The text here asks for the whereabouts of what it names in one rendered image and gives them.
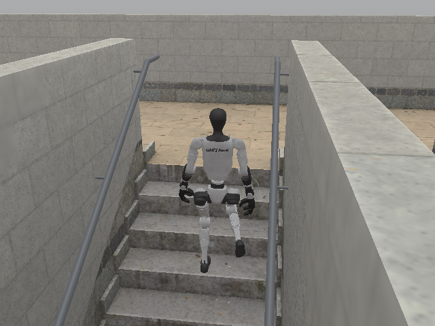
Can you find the robot right hand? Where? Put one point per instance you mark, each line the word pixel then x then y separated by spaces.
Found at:
pixel 250 206

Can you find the left robot forearm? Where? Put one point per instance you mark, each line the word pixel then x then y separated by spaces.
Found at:
pixel 185 179

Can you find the robot left hand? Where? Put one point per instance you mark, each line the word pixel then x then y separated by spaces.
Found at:
pixel 185 192

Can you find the robot right foot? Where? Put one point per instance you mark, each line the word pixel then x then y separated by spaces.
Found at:
pixel 240 248

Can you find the left robot upper arm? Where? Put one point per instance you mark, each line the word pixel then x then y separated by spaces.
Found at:
pixel 192 154

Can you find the right robot upper arm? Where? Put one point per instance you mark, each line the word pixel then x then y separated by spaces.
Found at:
pixel 241 156

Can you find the right robot forearm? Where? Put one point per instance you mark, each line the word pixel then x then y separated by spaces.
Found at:
pixel 248 185

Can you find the left robot shin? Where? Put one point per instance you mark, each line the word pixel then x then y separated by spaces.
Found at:
pixel 204 241

